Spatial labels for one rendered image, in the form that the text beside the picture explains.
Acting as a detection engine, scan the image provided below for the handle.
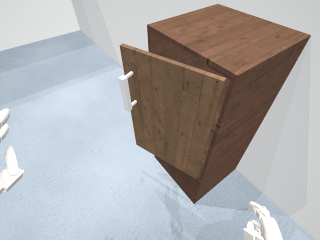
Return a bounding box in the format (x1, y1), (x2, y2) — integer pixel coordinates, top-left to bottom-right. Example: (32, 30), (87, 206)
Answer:
(118, 71), (137, 112)

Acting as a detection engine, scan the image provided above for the cupboard door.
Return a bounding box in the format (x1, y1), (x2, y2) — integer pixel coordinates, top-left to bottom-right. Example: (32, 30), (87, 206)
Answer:
(119, 43), (227, 179)

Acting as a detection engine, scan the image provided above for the robot right hand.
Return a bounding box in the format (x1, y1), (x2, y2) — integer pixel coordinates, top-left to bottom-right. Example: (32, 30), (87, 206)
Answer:
(243, 201), (283, 240)

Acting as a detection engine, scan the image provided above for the robot left hand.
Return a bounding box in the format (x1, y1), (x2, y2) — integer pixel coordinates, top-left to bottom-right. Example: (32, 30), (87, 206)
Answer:
(0, 108), (24, 194)

